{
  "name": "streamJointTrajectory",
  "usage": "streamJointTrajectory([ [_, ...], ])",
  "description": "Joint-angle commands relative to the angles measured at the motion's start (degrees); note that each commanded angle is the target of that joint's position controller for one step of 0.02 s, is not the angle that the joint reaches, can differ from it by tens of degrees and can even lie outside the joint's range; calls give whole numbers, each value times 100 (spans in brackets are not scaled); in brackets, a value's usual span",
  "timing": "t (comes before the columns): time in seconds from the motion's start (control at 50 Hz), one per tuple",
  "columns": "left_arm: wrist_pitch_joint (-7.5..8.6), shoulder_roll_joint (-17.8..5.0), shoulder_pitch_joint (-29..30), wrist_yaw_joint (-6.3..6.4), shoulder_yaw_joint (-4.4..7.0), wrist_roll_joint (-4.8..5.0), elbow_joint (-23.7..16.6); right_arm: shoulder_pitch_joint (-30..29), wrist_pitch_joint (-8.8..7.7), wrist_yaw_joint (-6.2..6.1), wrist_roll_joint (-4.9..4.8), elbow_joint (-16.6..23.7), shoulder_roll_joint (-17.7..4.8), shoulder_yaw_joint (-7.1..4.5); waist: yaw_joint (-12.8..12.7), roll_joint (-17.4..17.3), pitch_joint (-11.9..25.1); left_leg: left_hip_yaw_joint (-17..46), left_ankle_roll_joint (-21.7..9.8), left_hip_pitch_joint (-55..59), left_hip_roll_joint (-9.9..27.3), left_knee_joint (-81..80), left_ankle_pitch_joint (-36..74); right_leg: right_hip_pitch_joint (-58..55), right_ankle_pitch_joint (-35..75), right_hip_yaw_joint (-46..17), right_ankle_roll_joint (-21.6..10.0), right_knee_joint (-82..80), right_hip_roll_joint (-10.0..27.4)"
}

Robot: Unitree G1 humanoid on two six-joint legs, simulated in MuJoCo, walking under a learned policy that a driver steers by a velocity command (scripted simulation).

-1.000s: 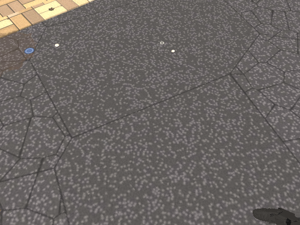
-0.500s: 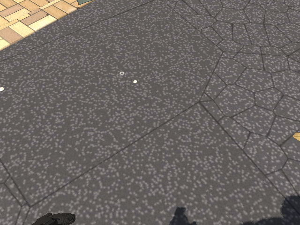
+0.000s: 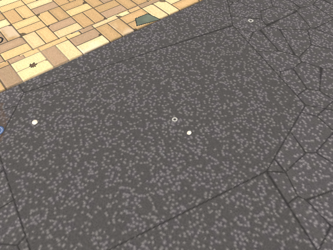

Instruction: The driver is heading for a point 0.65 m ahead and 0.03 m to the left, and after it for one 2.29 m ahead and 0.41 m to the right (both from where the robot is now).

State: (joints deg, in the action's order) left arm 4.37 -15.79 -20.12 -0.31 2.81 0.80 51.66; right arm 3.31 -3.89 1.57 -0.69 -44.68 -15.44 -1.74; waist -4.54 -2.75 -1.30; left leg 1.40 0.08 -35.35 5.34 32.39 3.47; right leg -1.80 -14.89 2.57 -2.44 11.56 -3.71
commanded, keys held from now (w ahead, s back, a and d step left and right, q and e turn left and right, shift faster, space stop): w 1.00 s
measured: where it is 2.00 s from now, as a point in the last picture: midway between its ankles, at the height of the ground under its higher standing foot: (185, 113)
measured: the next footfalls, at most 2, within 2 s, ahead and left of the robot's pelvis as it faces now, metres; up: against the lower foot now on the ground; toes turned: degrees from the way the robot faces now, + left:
left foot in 0.10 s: +0.24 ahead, +0.14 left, +0.00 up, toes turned +2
right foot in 0.64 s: +0.54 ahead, -0.10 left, +0.00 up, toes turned -2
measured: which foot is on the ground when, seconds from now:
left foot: up 0.00-0.08, down 0.10-0.66, up 0.68-1.00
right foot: down 0.00-0.12, up 0.14-0.62, down 0.64-1.00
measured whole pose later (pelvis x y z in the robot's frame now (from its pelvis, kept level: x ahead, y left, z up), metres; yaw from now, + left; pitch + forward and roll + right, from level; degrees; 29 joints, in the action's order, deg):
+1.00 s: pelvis +0.56 -0.01 +0.01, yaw +0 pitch +1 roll -2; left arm 4.9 -14.7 -19.1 -0.3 2.9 0.4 54.7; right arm 5.4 -3.8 0.3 -0.5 -48.5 -16.0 -3.1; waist -3.8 -2.5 -0.8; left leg 2.1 0.5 -38.0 7.3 38.0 2.7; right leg 1.2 -11.3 2.8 -3.1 11.3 -3.7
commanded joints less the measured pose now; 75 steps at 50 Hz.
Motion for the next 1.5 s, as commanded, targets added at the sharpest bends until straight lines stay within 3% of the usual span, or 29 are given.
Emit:
streamJointTrajectory([
  [0.02, -47, -1036, -160, 67, 257, 41, -74, -617, -135, 90, -17, 553, -503, -106, 94, 606, -281, -1, -196, -110, -79, -303, -339, -192, 2057, -769, -797, 5, 1852],
  [0.06, -109, -1117, -29, 92, 286, 36, -61, -192, -153, 104, -11, 457, -670, -180, 380, 728, -12, -188, -367, 596, -287, -402, -743, -346, 3181, -721, -670, 529, 1841],
  [0.1, -160, -899, 50, 114, 186, -35, -135, 1442, -141, 21, 31, -16, -1139, -422, 1128, 487, 1107, -115, -733, 3100, -204, -337, -550, 495, 3602, -302, -370, 2584, 1305],
  [0.12, -63, -309, -583, 62, -3, -81, -262, 2101, -103, -17, 126, -124, -1705, -562, 1013, -675, 2004, 2237, -1585, 5462, 1245, -406, -1255, 2803, 1522, 9, 59, 4832, 488],
  [0.14, 61, -306, -544, 35, -29, -56, -157, 2249, -70, -4, 27, -187, -1365, -472, 1094, -1210, 2356, 3955, -1886, 5885, 1684, -1344, -2010, 3832, -1781, -665, 139, 5896, 14],
  [0.16, 162, -853, -79, -16, 120, 115, -287, 1887, -75, -7, -4, -142, -1080, -359, 1101, -776, 1563, 3425, -1628, 5284, 1539, -1528, -2547, 4408, -1651, -965, 28, 6355, 383],
  [0.18, 207, -893, 343, -22, 124, 184, -417, 1452, -76, -20, 20, -41, -938, -316, 962, -438, 927, 2688, -1454, 4461, 1346, -1659, -2380, 4484, -1145, -765, -46, 6212, 700],
  [0.22, 150, -795, 523, 31, 164, 39, -430, 899, -134, 4, 122, 18, -625, -225, 600, -201, 294, 1748, -1286, 3125, 932, -2044, -1488, 3975, -362, -692, -18, 5488, 1116],
  [0.3, -57, -461, 453, 74, 119, -36, -394, 911, -228, -4, 93, -119, -728, -258, 373, -172, 115, 993, -1399, 2500, 738, -2515, -544, 3702, 259, -614, 203, 4810, 1238],
  [0.52, 87, -309, 2361, -148, 8, 15, -987, 1905, -28, -178, -28, -722, -983, -331, 924, -28, -336, 269, -1126, 3562, 802, -2374, -171, 3868, 1906, -359, 198, 1878, 863],
  [0.58, 124, -492, 2213, -220, 60, 17, -1005, 1847, 64, -217, -49, -786, -1071, -382, 702, -143, -194, 332, -989, 4051, 1008, -1900, 654, 3535, 1261, -315, -28, 1668, 741],
  [0.62, 131, -819, 1081, -186, 248, -9, -662, 1655, 129, -234, -40, -749, -1040, -364, 79, -153, 499, 41, -779, 3886, 678, -574, 2209, 1890, 1169, -3, -290, 1483, 408],
  [0.64, 122, -1158, 59, -133, 376, -62, -399, 1697, 136, -247, 36, -644, -842, -267, -290, 150, 1296, -177, -598, 2972, 377, 872, 1448, 192, 1300, -574, -586, 1744, 951],
  [0.66, 71, -1743, -546, -106, 527, -81, -258, 2398, 13, -170, 99, -558, -160, -51, -90, 1506, 2139, -402, -135, 507, -611, 3142, -1210, -2133, 414, -3136, -1556, 1521, 2387],
  [0.68, 58, -1249, -611, -119, 385, -16, -234, 2174, -121, -148, 18, -634, -395, -95, -243, 1551, 2335, 396, -163, -331, -809, 3945, -3672, -2239, -452, -4421, -1654, 639, 2602],
  [0.7, 74, -993, -110, -111, 283, -5, -308, 1599, -217, -113, -163, -454, -883, -233, -187, 1216, 1387, 494, -287, -839, -435, 4244, -3375, -1485, -770, -3652, -1326, 486, 2399],
  [0.74, 86, -651, 712, -115, 172, -75, -458, 1114, -236, -155, -119, -357, -837, -250, 139, 679, 408, 235, -300, -600, 80, 3670, -2420, 148, -35, -2430, -1094, 131, 1982],
  [0.82, 186, -589, 909, -124, 152, -113, -368, 1349, -9, -196, -3, -451, -472, -243, 547, 783, 152, 198, -115, 135, 344, 2898, -1721, 1238, 1084, -1439, -1083, -401, 1615],
  [0.96, 136, -852, 319, 41, 204, -34, -28, 0, -60, -126, 25, -67, -289, -171, 185, 585, -181, -77, 71, 29, 122, 507, 208, 1049, 1518, -600, -903, -604, 1367],
  [1.06, 5, -918, -120, 75, 247, 33, 278, -634, -113, 17, -33, 191, -372, -149, 51, 578, -353, -8, -116, -135, -1, -207, -35, 106, 1633, -667, -833, -245, 1771],
  [1.12, -94, -1028, 9, 109, 299, 39, 298, -270, -153, 71, -32, 147, -599, -227, 368, 709, -103, -157, -349, 508, -204, -371, -694, -274, 2811, -675, -667, 369, 1895],
  [1.16, -156, -843, 104, 119, 223, -6, 237, 1289, -148, 7, 4, -330, -1038, -468, 1091, 543, 899, -275, -659, 2792, -333, -389, -637, 336, 3692, -270, -388, 2270, 1377],
  [1.18, -96, -333, -413, 84, 52, -98, 95, 2068, -130, -34, 118, -472, -1599, -601, 1048, -504, 1843, 1724, -1371, 5046, 1060, -342, -952, 2275, 1822, 26, -46, 4439, 721],
  [1.2, 38, -45, -638, 44, -52, -83, 183, 2278, -104, 4, 37, -562, -1494, -560, 1001, -1384, 2307, 3834, -1878, 5864, 1694, -1292, -1996, 3675, -1851, -520, 113, 5683, -27],
  [1.22, 146, -674, -105, 0, 106, 87, 107, 2009, -121, 1, -11, -521, -1059, -419, 1085, -847, 1671, 3518, -1608, 5423, 1523, -1511, -2641, 4314, -1806, -946, -5, 6248, 339],
  [1.24, 213, -810, 350, -7, 140, 179, -33, 1509, -135, -16, 2, -413, -901, -367, 974, -565, 964, 2776, -1402, 4626, 1358, -1646, -2424, 4522, -1240, -775, -98, 6179, 645],
  [1.28, 186, -730, 596, 54, 185, 68, -43, 886, -162, -6, 113, -310, -606, -277, 649, -179, 310, 1770, -1248, 3247, 961, -2007, -1451, 4037, -366, -653, -69, 5570, 1085],
  [1.36, -32, -375, 532, 82, 163, -6, -27, 921, -232, -19, 100, -443, -646, -279, 384, -179, 136, 1012, -1335, 2588, 764, -2493, -587, 3696, 223, -601, 107, 4855, 1258],
  [1.5, 31, -200, 1869, -5, 92, -31, -426, 1520, -167, -185, 28, -763, -818, -304, 742, -46, -200, 177, -1120, 2770, 468, -2691, -255, 3766, 2142, -298, 280, 2523, 997],
])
